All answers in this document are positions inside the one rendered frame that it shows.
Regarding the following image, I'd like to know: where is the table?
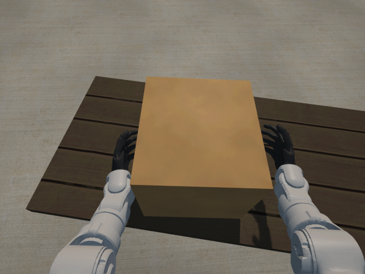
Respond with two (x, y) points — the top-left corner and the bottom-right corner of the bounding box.
(26, 76), (365, 260)

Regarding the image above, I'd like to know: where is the carton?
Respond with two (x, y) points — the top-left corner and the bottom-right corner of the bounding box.
(130, 76), (273, 219)

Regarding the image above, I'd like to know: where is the left robot forearm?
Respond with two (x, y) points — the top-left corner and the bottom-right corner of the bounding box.
(48, 170), (135, 274)

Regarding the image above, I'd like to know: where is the robot right upper arm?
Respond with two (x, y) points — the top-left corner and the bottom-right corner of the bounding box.
(291, 228), (364, 274)

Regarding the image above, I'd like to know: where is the right robot forearm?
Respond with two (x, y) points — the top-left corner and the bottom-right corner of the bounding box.
(274, 164), (365, 274)

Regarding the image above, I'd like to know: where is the robot left upper arm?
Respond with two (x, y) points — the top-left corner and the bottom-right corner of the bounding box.
(50, 245), (116, 274)

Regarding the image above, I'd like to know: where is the left robot hand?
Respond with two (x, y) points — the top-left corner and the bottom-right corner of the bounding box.
(112, 130), (138, 171)

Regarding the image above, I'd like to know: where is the right robot hand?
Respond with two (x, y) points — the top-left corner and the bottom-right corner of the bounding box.
(261, 124), (295, 169)

